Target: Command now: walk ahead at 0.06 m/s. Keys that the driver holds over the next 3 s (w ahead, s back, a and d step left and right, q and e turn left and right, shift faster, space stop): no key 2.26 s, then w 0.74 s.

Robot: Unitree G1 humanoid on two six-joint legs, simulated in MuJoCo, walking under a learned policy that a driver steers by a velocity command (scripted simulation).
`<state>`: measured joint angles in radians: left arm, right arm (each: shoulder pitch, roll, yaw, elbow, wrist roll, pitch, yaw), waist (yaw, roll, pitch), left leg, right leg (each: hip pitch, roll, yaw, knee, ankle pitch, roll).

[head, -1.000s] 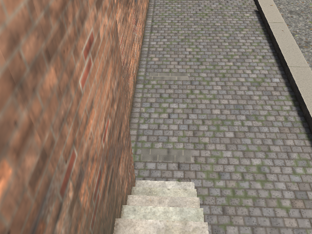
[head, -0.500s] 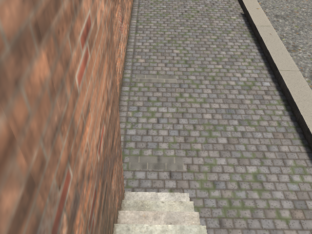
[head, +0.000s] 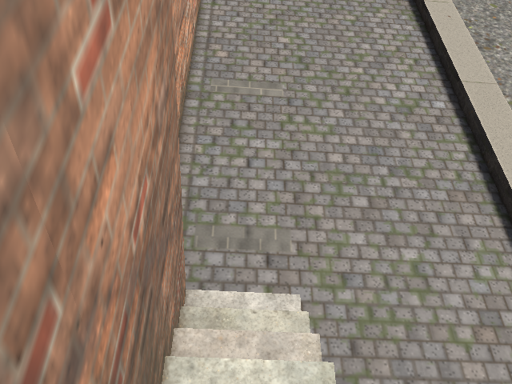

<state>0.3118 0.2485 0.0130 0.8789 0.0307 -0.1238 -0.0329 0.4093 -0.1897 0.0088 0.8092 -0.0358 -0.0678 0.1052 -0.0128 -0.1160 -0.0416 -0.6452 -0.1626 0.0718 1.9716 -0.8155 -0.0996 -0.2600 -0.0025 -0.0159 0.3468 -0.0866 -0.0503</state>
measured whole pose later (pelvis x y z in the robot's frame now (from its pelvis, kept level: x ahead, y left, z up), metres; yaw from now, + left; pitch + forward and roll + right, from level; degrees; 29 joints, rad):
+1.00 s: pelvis +0.06 -0.06 -0.02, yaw -3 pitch +0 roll +1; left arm 0.22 0.26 -0.02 0.95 0.00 -0.06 -0.05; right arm 0.16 -0.17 0.06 0.86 -0.07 -0.03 0.15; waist 0.02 -0.03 0.05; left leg -0.27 0.03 0.02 0.51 -0.23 -0.04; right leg -0.20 0.08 -0.02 0.54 -0.34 -0.10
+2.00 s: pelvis +0.07 -0.09 -0.02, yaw -2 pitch -1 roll +0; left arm 0.27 0.27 0.00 1.07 0.00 -0.06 -0.04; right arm 0.27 -0.19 0.03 0.97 -0.04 0.02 0.13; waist 0.02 0.00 0.07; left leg -0.24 0.09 -0.03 0.51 -0.25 -0.09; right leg -0.11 0.15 -0.05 0.44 -0.31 -0.13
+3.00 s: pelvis +0.29 -0.05 -0.26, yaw -1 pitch +1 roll +4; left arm 0.28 0.31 -0.03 0.86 0.06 -0.11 -0.04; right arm 0.58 -0.24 -0.02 1.00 -0.14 -0.10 0.09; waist -0.07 -0.02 -0.05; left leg -0.33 -0.12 0.04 0.74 -0.42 0.09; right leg -0.82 -0.02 0.08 1.74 -0.42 -0.05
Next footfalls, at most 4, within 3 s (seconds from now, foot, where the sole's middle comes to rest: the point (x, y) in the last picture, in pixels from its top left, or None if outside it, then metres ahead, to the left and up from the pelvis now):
0.18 left None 0.14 0.09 -0.79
2.88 left None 0.30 0.05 -1.00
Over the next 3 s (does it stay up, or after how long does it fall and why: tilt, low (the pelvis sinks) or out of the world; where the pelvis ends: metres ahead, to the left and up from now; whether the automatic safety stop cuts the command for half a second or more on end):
stays up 0.29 -0.05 -0.26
